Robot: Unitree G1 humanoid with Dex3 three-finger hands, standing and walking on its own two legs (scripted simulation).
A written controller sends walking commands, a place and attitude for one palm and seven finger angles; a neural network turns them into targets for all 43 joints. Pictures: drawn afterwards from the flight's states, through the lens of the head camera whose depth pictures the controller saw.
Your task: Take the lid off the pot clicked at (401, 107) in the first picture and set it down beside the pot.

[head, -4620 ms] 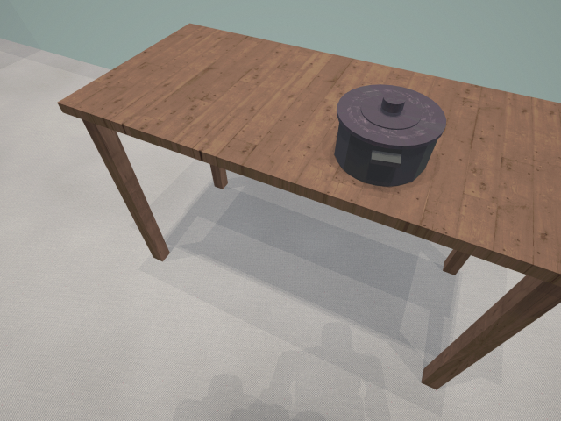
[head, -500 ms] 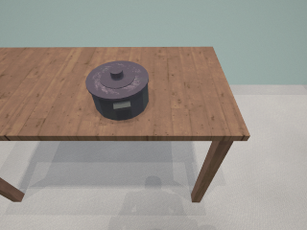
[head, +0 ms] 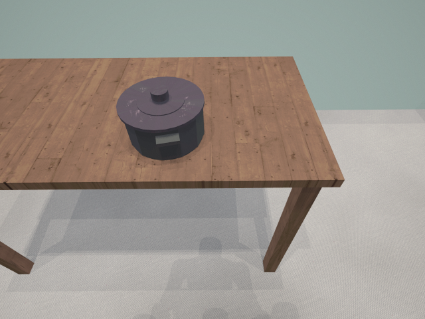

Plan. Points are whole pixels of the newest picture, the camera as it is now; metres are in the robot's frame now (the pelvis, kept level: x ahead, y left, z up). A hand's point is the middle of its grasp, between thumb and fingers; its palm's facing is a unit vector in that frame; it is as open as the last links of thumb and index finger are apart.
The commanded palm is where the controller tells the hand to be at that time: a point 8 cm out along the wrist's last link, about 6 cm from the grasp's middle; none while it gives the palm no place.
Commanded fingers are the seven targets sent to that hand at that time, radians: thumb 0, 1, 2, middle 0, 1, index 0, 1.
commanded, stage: look again from close up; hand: left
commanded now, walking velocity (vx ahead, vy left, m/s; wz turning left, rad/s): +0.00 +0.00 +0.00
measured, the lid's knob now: (159, 93) +0.56 +0.16 +0.12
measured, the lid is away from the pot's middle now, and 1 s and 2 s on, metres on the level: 0.00 0.00 0.00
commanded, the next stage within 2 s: shuffle to correct the standing spot in 0.20 s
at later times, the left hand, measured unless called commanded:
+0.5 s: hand out of the picture +0.02 +0.18 -0.17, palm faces +0.03 -0.98 -0.21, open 7.4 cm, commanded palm none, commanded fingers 0.00 0.90 0.90 -0.20 -0.30 -0.20 -0.30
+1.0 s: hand out of the picture +0.10 +0.18 -0.18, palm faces +0.05 -0.98 -0.17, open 7.4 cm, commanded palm none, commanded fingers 0.00 0.90 0.90 -0.20 -0.30 -0.20 -0.30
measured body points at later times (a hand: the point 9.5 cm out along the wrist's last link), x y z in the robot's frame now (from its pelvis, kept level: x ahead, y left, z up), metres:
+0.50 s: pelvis +0.02 +0.00 +0.00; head +0.03 +0.00 +0.45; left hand +0.02 +0.23 -0.16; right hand +0.01 -0.22 -0.16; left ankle +0.01 +0.11 -0.74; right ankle +0.04 -0.14 -0.74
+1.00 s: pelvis +0.12 +0.02 -0.01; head +0.15 +0.03 +0.44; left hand +0.10 +0.23 -0.17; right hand +0.14 -0.21 -0.16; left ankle +0.13 +0.13 -0.74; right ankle +0.07 -0.10 -0.74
